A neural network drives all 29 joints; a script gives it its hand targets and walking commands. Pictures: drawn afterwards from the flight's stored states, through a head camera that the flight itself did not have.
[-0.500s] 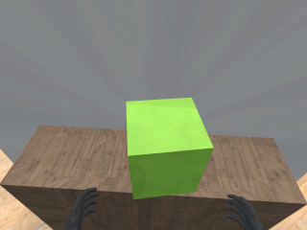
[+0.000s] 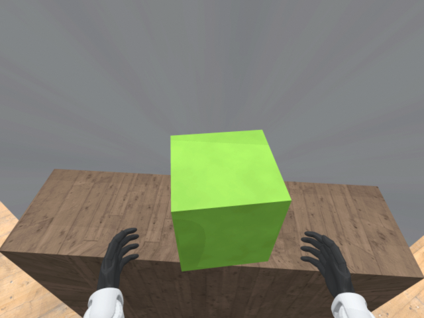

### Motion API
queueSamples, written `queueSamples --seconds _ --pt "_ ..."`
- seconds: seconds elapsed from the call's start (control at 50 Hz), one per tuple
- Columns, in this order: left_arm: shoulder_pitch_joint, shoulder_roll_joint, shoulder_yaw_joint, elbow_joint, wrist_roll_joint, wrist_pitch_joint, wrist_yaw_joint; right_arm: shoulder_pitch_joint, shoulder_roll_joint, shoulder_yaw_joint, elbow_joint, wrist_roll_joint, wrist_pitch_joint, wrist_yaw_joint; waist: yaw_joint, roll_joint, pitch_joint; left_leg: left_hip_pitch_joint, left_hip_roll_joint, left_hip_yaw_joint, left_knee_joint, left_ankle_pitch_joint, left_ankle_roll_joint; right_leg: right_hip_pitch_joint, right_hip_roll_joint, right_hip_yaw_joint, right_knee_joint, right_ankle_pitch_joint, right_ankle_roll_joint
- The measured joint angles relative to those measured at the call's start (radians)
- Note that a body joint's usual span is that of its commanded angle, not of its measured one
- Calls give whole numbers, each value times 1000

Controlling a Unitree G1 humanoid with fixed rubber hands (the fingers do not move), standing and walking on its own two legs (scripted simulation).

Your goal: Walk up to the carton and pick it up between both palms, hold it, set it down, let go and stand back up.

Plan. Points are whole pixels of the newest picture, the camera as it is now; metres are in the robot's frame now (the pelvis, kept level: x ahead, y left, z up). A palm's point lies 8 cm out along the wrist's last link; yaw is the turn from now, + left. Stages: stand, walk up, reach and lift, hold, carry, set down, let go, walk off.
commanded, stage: reach and lift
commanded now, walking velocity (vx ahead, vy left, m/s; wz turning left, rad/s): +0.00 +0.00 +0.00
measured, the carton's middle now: (221, 201) +0.39 +0.00 -0.02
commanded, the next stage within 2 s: none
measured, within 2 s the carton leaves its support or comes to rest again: neither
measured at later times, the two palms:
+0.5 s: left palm (109, 228) +0.26 +0.21 +0.06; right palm (333, 227) +0.29 -0.21 +0.05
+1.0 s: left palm (108, 186) +0.32 +0.21 +0.11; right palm (330, 175) +0.37 -0.20 +0.11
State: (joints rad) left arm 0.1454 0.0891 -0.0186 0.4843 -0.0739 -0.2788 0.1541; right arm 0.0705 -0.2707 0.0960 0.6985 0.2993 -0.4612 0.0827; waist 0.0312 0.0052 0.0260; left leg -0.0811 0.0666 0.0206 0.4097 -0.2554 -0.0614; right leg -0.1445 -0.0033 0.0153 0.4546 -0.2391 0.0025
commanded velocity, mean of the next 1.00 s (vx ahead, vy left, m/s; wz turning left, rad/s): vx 0.00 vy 0.00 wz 0.00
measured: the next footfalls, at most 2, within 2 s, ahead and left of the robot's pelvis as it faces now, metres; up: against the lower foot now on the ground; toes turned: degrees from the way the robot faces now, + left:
none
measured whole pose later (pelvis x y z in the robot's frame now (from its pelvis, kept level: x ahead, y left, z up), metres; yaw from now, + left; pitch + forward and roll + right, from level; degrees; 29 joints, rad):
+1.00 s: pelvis +0.00 +0.00 +0.01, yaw -1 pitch +0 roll +0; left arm -0.29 0.12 0.17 0.06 -0.08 0.50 0.09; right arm -0.45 -0.39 0.06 0.45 0.38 0.15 -0.02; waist 0.05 0.01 0.04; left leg -0.12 0.08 0.03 0.30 -0.18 -0.06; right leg -0.17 0.02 0.04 0.31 -0.14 0.00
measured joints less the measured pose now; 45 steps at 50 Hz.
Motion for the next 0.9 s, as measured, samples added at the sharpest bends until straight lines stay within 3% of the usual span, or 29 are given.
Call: queueSamples --seconds 0.18,0.36,0.52,0.9 --pt "-30 -7 27 -141 18 172 -14 -47 -20 3 -117 6 130 -19 5 -9 12 44 3 2 -61 26 2 49 5 5 -73 33 1" --pt "-82 -16 47 -266 27 344 2 -87 -23 -46 -230 -3 275 -28 20 -14 23 55 1 23 -98 45 8 51 7 27 -112 62 7" --pt "-146 -29 77 -396 30 497 -8 -174 -56 -44 -288 23 372 -51 20 6 24 56 3 27 -111 51 11 61 9 33 -148 81 10" --pt "-371 12 161 -454 2 747 -55 -444 -107 -26 -283 73 569 -102 18 5 18 -9 10 14 -119 71 1 -4 19 26 -149 96 -1"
